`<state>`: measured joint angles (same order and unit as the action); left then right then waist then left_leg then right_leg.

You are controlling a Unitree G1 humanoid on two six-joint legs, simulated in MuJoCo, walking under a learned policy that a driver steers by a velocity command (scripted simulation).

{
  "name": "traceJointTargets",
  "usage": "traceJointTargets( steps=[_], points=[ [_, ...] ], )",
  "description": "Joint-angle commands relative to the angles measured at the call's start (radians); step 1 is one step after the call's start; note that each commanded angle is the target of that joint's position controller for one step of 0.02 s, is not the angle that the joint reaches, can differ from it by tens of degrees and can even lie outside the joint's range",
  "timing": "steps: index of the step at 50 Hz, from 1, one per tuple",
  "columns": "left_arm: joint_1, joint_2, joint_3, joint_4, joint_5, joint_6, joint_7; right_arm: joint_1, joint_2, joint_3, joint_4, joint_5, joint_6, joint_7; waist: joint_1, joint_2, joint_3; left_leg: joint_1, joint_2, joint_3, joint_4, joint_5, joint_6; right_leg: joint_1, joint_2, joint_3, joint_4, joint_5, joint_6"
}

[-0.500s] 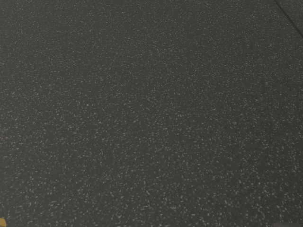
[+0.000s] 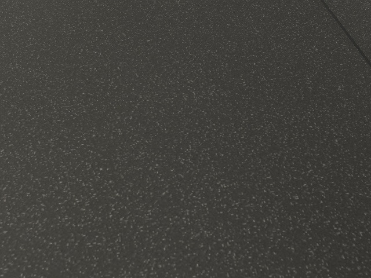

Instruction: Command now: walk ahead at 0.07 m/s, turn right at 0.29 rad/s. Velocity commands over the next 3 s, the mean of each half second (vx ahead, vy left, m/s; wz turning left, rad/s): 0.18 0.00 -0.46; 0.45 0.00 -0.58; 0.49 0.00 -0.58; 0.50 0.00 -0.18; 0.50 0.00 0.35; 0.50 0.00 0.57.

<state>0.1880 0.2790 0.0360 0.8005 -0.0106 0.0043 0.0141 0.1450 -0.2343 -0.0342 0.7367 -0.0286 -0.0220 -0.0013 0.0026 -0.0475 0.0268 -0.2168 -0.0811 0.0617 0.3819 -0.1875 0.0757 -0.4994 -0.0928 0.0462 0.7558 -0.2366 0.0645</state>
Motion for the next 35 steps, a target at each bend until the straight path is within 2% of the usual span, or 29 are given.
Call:
traceJointTargets(
  steps=[1, 4, 5, 6, 7, 8, 9, 10, 11, 12, 13, 15, 17, 19, 23, 24, 26, 27, 28, 29, 30, 31, 32, 33, 35],
  points=[
    [-0.045, 0.128, 0.042, -0.094, 0.0, 0.002, -0.003, 0.01, -0.193, -0.06, -0.032, 0.017, 0.015, -0.019, -0.027, 0.135, -0.06, 0.089, 0.364, -0.183, -0.078, 0.331, 0.181, 0.002, 0.0, -0.014, 0.014, -0.104, -0.014],
    [-0.029, 0.101, 0.042, -0.102, -0.004, 0.005, -0.02, -0.002, -0.194, -0.065, -0.03, 0.033, 0.038, -0.033, -0.015, 0.137, -0.069, 0.154, 0.375, -0.176, 0.002, 0.418, 0.156, 0.033, 0.03, -0.06, -0.089, -0.116, -0.038],
    [-0.006, 0.094, 0.043, -0.096, -0.006, 0.001, -0.027, -0.011, -0.196, -0.067, -0.03, 0.041, 0.045, -0.038, 0.003, 0.136, -0.078, 0.156, 0.359, -0.151, 0.047, 0.448, 0.131, 0.086, 0.051, -0.085, -0.179, -0.048, -0.053],
    [0.016, 0.107, 0.048, -0.093, -0.003, -0.004, -0.031, 0.008, -0.194, -0.069, -0.02, 0.049, 0.048, -0.043, 0.018, 0.121, -0.085, 0.139, 0.325, -0.115, 0.108, 0.43, 0.082, 0.161, 0.062, -0.077, -0.299, 0.104, -0.078],
    [0.038, 0.176, 0.068, -0.095, 0.004, -0.006, -0.025, 0.031, -0.173, -0.067, -0.023, 0.039, 0.04, -0.044, 0.007, 0.016, -0.116, 0.066, 0.242, -0.037, 0.254, 0.309, 0.006, 0.274, -0.005, 0.05, -0.353, 0.401, -0.124],
    [0.053, 0.293, 0.096, -0.11, 0.011, -0.006, -0.012, 0.011, -0.134, -0.056, -0.066, -0.003, 0.026, -0.039, -0.02, -0.219, -0.136, -0.208, 0.08, 0.055, 0.481, -0.093, -0.098, 0.45, -0.213, 0.344, -0.322, 0.846, -0.28],
    [0.127, 0.236, 0.084, -0.104, 0.022, -0.01, -0.011, -0.089, -0.128, -0.051, -0.086, -0.007, 0.02, -0.038, 0.076, -0.23, -0.192, -0.382, 0.002, -0.061, 0.68, -0.498, -0.127, 0.545, -0.298, 0.461, -0.352, 0.926, -0.427],
    [0.137, 0.211, 0.078, -0.101, 0.021, -0.021, -0.011, -0.072, -0.152, -0.059, -0.081, 0.015, 0.015, -0.027, 0.068, -0.112, -0.215, -0.427, 0.042, -0.132, 0.768, -0.48, -0.12, 0.573, -0.256, 0.407, -0.36, 0.754, -0.412],
    [0.113, 0.197, 0.08, -0.098, 0.004, -0.029, -0.008, -0.071, -0.148, -0.062, -0.072, 0.031, 0.012, -0.021, 0.047, -0.059, -0.198, -0.472, 0.069, -0.14, 0.766, -0.405, -0.113, 0.58, -0.196, 0.36, -0.365, 0.539, -0.359],
    [0.094, 0.187, 0.079, -0.099, -0.017, -0.03, -0.006, -0.079, -0.154, -0.065, -0.071, 0.031, 0.01, -0.017, 0.039, -0.029, -0.165, -0.506, 0.091, -0.139, 0.701, -0.335, -0.112, 0.564, -0.169, 0.347, -0.396, 0.331, -0.323],
    [0.076, 0.173, 0.074, -0.106, -0.027, -0.027, 0.002, -0.105, -0.167, -0.071, -0.074, 0.029, 0.007, -0.015, 0.037, -0.042, -0.143, -0.497, 0.107, -0.142, 0.64, -0.27, -0.111, 0.536, -0.15, 0.348, -0.435, 0.16, -0.306],
    [0.075, 0.175, 0.074, -0.116, -0.015, -0.019, 0.014, -0.134, -0.142, -0.065, -0.079, 0.038, -0.009, -0.004, 0.039, -0.078, -0.091, -0.458, 0.085, -0.122, 0.521, -0.178, -0.12, 0.474, -0.106, 0.352, -0.502, -0.038, -0.302],
    [0.075, 0.186, 0.078, -0.125, -0.006, -0.024, 0.022, -0.147, -0.132, -0.062, -0.076, 0.039, -0.03, 0.002, 0.042, -0.089, -0.068, -0.403, 0.072, -0.12, 0.393, -0.118, -0.128, 0.434, -0.084, 0.335, -0.52, -0.058, -0.297],
    [0.081, 0.202, 0.083, -0.129, -0.008, -0.028, 0.022, -0.162, -0.123, -0.057, -0.076, 0.037, -0.047, 0.008, 0.05, -0.094, -0.06, -0.338, 0.061, -0.117, 0.29, -0.084, -0.132, 0.392, -0.07, 0.326, -0.513, -0.051, -0.293],
    [0.095, 0.209, 0.086, -0.138, -0.011, -0.025, 0.012, -0.169, -0.142, -0.059, -0.08, 0.05, -0.073, 0.021, 0.053, -0.109, -0.048, -0.207, 0.042, -0.115, 0.166, -0.042, -0.121, 0.305, -0.061, 0.373, -0.494, -0.102, -0.283],
    [0.094, 0.204, 0.084, -0.14, -0.011, -0.023, 0.01, -0.153, -0.149, -0.062, -0.076, 0.052, -0.079, 0.022, 0.042, -0.108, -0.047, -0.161, 0.04, -0.115, 0.136, -0.027, -0.114, 0.284, -0.056, 0.39, -0.482, -0.118, -0.275],
    [0.073, 0.177, 0.075, -0.149, -0.012, -0.021, 0.009, -0.081, -0.156, -0.07, -0.052, 0.052, -0.09, 0.02, -0.009, -0.095, -0.052, -0.011, 0.044, -0.105, 0.055, 0.035, -0.095, 0.215, -0.021, 0.397, -0.424, -0.155, -0.241],
    [0.065, 0.143, 0.065, -0.155, -0.009, -0.024, 0.009, -0.014, -0.173, -0.079, -0.034, 0.049, -0.093, 0.014, -0.044, -0.081, -0.068, 0.103, 0.079, -0.123, 0.034, 0.031, -0.077, 0.149, 0.012, 0.379, -0.359, -0.181, -0.211],
    [0.048, 0.08, 0.045, -0.17, -0.002, -0.028, 0.008, 0.114, -0.22, -0.092, -0.011, 0.037, -0.094, 0.004, -0.096, 0.004, -0.123, 0.278, 0.224, -0.265, 0.006, -0.07, -0.025, 0.02, 0.067, 0.306, -0.162, -0.275, -0.164],
    [0.07, 0.027, 0.028, -0.226, -0.019, -0.04, 0.008, 0.208, -0.32, -0.113, 0.015, 0.014, -0.084, 0.002, -0.085, 0.271, -0.163, 0.412, 0.433, -0.642, -0.131, -0.407, 0.11, -0.21, 0.185, 0.133, 0.127, -0.388, -0.118],
    [0.085, 0.112, 0.045, -0.223, -0.029, -0.048, 0.009, 0.183, -0.289, -0.107, 0.014, 0.017, -0.085, 0.009, -0.073, 0.287, -0.088, 0.363, 0.502, -0.8, -0.183, -0.567, 0.166, -0.331, 0.11, 0.121, 0.309, -0.365, -0.1],
    [0.067, 0.166, 0.062, -0.208, -0.024, -0.048, 0.007, 0.14, -0.222, -0.088, 0.0, 0.029, -0.085, 0.007, -0.07, 0.229, -0.015, 0.309, 0.462, -0.69, -0.175, -0.521, 0.144, -0.363, 0.072, 0.12, 0.379, -0.28, -0.098],
    [0.07, 0.165, 0.066, -0.192, -0.015, -0.044, 0.004, 0.106, -0.183, -0.076, -0.008, 0.032, -0.084, 0.004, -0.057, 0.193, 0.007, 0.271, 0.408, -0.57, -0.176, -0.409, 0.111, -0.348, 0.052, 0.105, 0.399, -0.206, -0.09],
    [0.058, 0.152, 0.067, -0.193, -0.009, -0.044, -0.001, 0.084, -0.16, -0.067, -0.005, 0.03, -0.081, 0.002, -0.049, 0.18, 0.02, 0.24, 0.38, -0.481, -0.184, -0.294, 0.094, -0.341, 0.032, 0.098, 0.395, -0.146, -0.085],
    [0.03, 0.113, 0.059, -0.208, -0.016, -0.045, -0.015, 0.081, -0.147, -0.059, 0.003, 0.023, -0.081, -0.004, -0.047, 0.176, 0.031, 0.185, 0.34, -0.333, -0.213, -0.106, 0.074, -0.307, 0.0, 0.077, 0.381, -0.056, -0.074]
  ],
)
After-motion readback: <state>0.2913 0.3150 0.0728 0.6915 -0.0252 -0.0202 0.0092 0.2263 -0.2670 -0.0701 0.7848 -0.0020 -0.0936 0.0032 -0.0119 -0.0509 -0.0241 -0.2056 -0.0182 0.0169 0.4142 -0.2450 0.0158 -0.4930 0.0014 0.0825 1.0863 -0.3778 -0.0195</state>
